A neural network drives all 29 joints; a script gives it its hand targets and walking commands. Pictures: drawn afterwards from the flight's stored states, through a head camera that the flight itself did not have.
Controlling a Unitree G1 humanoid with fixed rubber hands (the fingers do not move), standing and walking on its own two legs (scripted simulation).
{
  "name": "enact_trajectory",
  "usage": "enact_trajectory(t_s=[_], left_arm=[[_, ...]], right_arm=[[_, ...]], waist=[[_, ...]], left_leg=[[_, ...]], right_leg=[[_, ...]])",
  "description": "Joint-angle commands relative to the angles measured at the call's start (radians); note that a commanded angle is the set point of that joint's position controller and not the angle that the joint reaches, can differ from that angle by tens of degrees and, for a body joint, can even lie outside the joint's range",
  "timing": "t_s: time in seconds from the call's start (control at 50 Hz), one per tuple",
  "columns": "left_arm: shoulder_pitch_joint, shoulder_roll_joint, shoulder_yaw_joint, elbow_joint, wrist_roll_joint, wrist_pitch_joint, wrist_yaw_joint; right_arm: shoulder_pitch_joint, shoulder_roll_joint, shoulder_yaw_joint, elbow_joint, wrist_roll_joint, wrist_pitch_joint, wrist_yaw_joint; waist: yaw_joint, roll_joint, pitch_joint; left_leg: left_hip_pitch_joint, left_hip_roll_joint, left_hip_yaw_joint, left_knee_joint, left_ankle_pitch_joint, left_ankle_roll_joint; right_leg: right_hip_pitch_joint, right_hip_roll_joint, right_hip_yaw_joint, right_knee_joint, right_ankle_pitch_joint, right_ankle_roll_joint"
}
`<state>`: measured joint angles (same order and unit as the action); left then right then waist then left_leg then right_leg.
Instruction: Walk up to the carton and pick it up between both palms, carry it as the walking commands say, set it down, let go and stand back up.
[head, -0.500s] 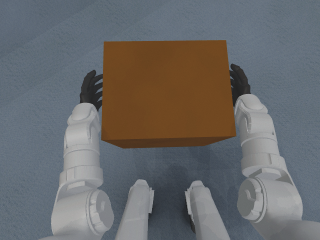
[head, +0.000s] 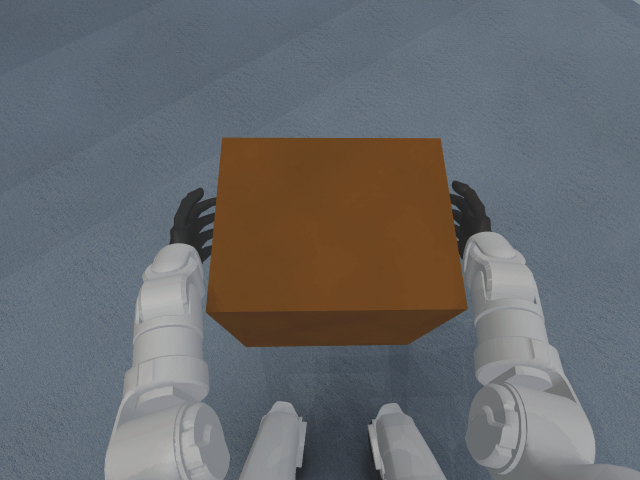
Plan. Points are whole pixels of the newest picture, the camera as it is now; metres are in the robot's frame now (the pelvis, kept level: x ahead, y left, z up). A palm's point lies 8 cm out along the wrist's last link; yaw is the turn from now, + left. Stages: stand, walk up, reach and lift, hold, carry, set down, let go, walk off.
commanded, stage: reach and lift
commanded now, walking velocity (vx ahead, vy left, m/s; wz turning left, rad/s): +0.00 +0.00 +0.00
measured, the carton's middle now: (329, 257) +0.41 +0.00 -0.10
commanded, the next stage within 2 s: none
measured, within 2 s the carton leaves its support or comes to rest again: neither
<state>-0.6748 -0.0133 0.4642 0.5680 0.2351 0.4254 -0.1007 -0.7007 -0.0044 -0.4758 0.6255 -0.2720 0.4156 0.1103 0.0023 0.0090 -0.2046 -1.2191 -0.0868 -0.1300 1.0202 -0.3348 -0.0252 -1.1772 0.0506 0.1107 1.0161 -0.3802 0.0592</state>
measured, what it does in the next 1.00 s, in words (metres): rises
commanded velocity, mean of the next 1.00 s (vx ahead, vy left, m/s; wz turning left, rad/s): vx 0.00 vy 0.00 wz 0.00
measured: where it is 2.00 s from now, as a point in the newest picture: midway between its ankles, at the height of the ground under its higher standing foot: (335, 476)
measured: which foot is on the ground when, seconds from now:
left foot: down 0.00-1.00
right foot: down 0.00-1.00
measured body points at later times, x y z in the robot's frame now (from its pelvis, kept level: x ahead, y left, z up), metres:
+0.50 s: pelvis +0.03 -0.02 +0.06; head +0.14 -0.02 +0.49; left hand +0.39 +0.17 +0.03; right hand +0.40 -0.20 +0.02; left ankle +0.06 +0.12 -0.65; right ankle +0.04 -0.15 -0.65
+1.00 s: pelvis +0.04 +0.00 +0.09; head +0.07 +0.01 +0.54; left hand +0.37 +0.18 +0.09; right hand +0.37 -0.19 +0.09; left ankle +0.06 +0.12 -0.65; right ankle +0.04 -0.15 -0.65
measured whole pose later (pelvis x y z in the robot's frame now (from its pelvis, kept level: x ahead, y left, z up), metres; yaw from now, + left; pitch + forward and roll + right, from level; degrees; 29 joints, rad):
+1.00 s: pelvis +0.04 +0.00 +0.09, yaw +0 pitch +9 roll +0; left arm -0.29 -0.09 0.33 0.33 0.22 0.51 -0.10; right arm -0.32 0.05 -0.35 0.38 -0.26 0.50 0.14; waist -0.01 -0.01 -0.11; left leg -0.41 -0.05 -0.13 0.43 -0.18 0.00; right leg -0.37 0.01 0.12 0.42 -0.21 0.04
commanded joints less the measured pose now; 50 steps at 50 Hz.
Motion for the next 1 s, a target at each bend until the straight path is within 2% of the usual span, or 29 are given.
enact_trajectory(t_s=[0.0,0.06,0.08,0.12,0.2,0.24,0.32,0.34,0.36,0.38,0.46,0.48,0.52,0.54,0.62,0.68,0.7,0.78,0.82,0.9,0.96,0.98], left_arm=[[-0.506,-1.025,-0.591,-0.038,-0.181,0.012,-0.241],[-0.431,-1.037,-0.613,-0.045,-0.168,0.008,-0.222],[-0.426,-1.025,-0.619,-0.067,-0.163,0.004,-0.216],[-0.359,-1.005,-0.586,-0.037,-0.132,0.006,-0.210],[-0.281,-0.993,-0.569,-0.031,-0.109,0.012,-0.221],[-0.293,-0.985,-0.597,-0.080,-0.125,0.003,-0.234],[-0.310,-0.969,-0.629,-0.124,-0.157,-0.004,-0.265],[-0.302,-0.975,-0.649,-0.131,-0.163,-0.006,-0.269],[-0.311,-0.971,-0.660,-0.143,-0.172,-0.006,-0.274],[-0.296,-0.947,-0.641,-0.121,-0.157,-0.004,-0.277],[-0.226,-0.920,-0.618,-0.078,-0.124,0.004,-0.285],[-0.199,-0.910,-0.612,-0.082,-0.114,0.005,-0.285],[-0.160,-0.897,-0.596,-0.071,-0.099,0.007,-0.285],[-0.154,-0.900,-0.599,-0.070,-0.096,0.008,-0.283],[-0.104,-0.910,-0.624,-0.112,-0.105,0.007,-0.274],[-0.085,-0.949,-0.674,-0.156,-0.131,0.003,-0.259],[-0.081,-0.963,-0.688,-0.166,-0.142,0.004,-0.254],[-0.069,-1.000,-0.739,-0.208,-0.178,0.022,-0.234],[-0.052,-1.008,-0.756,-0.225,-0.193,0.040,-0.223],[-0.066,-0.998,-0.746,-0.231,-0.191,0.090,-0.201],[-0.093,-0.995,-0.734,-0.235,-0.178,0.126,-0.188],[-0.101,-0.994,-0.729,-0.240,-0.174,0.132,-0.188]], right_arm=[[-0.514,0.866,0.482,-0.045,0.161,-0.023,0.294],[-0.500,0.887,0.539,-0.079,0.204,-0.031,0.313],[-0.491,0.909,0.565,-0.085,0.215,-0.026,0.318],[-0.472,0.918,0.573,-0.078,0.210,-0.019,0.322],[-0.404,0.939,0.610,-0.098,0.200,-0.002,0.316],[-0.370,0.966,0.631,-0.114,0.196,0.001,0.306],[-0.329,0.979,0.632,-0.141,0.180,-0.003,0.273],[-0.307,0.986,0.642,-0.155,0.180,-0.006,0.264],[-0.291,0.991,0.638,-0.153,0.174,-0.005,0.255],[-0.284,0.987,0.627,-0.147,0.166,-0.007,0.247],[-0.226,0.979,0.607,-0.146,0.147,-0.001,0.224],[-0.196,0.989,0.609,-0.138,0.147,0.004,0.223],[-0.169,0.994,0.619,-0.144,0.154,0.013,0.218],[-0.171,0.998,0.630,-0.156,0.165,0.014,0.219],[-0.157,1.003,0.686,-0.206,0.200,0.018,0.220],[-0.162,0.974,0.736,-0.272,0.220,0.007,0.220],[-0.162,0.965,0.750,-0.288,0.225,0.006,0.219],[-0.142,0.913,0.745,-0.323,0.204,0.014,0.218],[-0.093,0.888,0.725,-0.311,0.184,0.030,0.218],[-0.045,0.839,0.643,-0.256,0.146,0.070,0.232],[-0.054,0.833,0.604,-0.214,0.152,0.098,0.251],[-0.077,0.842,0.615,-0.223,0.168,0.106,0.257]], waist=[[-0.037,0.096,-0.635],[-0.010,0.111,-0.669],[0.004,0.095,-0.686],[0.026,0.043,-0.638],[0.029,-0.017,-0.599],[0.017,-0.060,-0.596],[-0.017,-0.099,-0.549],[-0.019,-0.083,-0.548],[-0.033,-0.099,-0.522],[-0.022,-0.077,-0.488],[-0.023,-0.033,-0.400],[-0.011,-0.015,-0.398],[0.001,-0.024,-0.379],[0.014,0.007,-0.378],[0.037,-0.008,-0.401],[0.030,0.003,-0.429],[0.021,-0.011,-0.434],[-0.016,-0.038,-0.419],[-0.035,-0.030,-0.388],[-0.057,0.026,-0.261],[-0.042,0.095,-0.177],[-0.030,0.096,-0.163]], left_leg=[[0.578,-0.027,0.116,-0.200,0.239,-0.037],[0.672,-0.024,0.108,-0.207,0.362,-0.035],[0.689,-0.026,0.111,-0.215,0.371,-0.030],[0.660,-0.027,0.112,-0.230,0.372,-0.019],[0.668,-0.033,0.117,-0.276,0.349,0.000],[0.674,-0.034,0.116,-0.293,0.372,0.006],[0.662,-0.037,0.115,-0.324,0.364,0.010],[0.676,-0.039,0.115,-0.334,0.371,0.011],[0.672,-0.040,0.113,-0.346,0.354,0.012],[0.660,-0.042,0.117,-0.355,0.343,0.012],[0.659,-0.045,0.121,-0.403,0.317,0.018],[0.688,-0.046,0.123,-0.414,0.341,0.018],[0.699,-0.046,0.125,-0.432,0.355,0.023],[0.710,-0.046,0.127,-0.441,0.359,0.023],[0.785,-0.045,0.114,-0.475,0.437,0.026],[0.863,-0.040,0.095,-0.495,0.515,0.017],[0.894,-0.038,0.089,-0.499,0.529,0.014],[1.009,-0.024,0.073,-0.539,0.548,-0.003],[1.065,-0.014,0.070,-0.565,0.563,-0.016],[1.121,0.003,0.070,-0.625,0.476,-0.039],[1.130,0.013,0.074,-0.666,0.397,-0.051],[1.128,0.011,0.076,-0.674,0.368,-0.046]], right_leg=[[0.247,0.074,-0.163,-0.146,0.193,-0.074],[0.257,0.073,-0.160,-0.167,0.262,-0.068],[0.282,0.076,-0.161,-0.178,0.274,-0.064],[0.319,0.075,-0.155,-0.201,0.280,-0.054],[0.441,0.070,-0.137,-0.260,0.297,-0.042],[0.506,0.071,-0.126,-0.287,0.344,-0.035],[0.616,0.067,-0.100,-0.344,0.391,-0.029],[0.643,0.062,-0.094,-0.352,0.408,-0.031],[0.667,0.063,-0.092,-0.371,0.405,-0.030],[0.674,0.057,-0.084,-0.380,0.404,-0.031],[0.760,0.042,-0.066,-0.435,0.408,-0.034],[0.773,0.041,-0.065,-0.445,0.429,-0.033],[0.814,0.038,-0.060,-0.469,0.456,-0.027],[0.828,0.036,-0.054,-0.474,0.460,-0.029],[0.885,0.040,-0.056,-0.502,0.539,-0.022],[0.895,0.051,-0.061,-0.512,0.584,-0.028],[0.888,0.056,-0.064,-0.517,0.585,-0.029],[0.878,0.076,-0.083,-0.552,0.532,-0.040],[0.889,0.082,-0.087,-0.578,0.508,-0.051],[0.880,0.081,-0.089,-0.625,0.375,-0.077],[0.889,0.074,-0.089,-0.656,0.275,-0.092],[0.906,0.070,-0.086,-0.664,0.262,-0.092]])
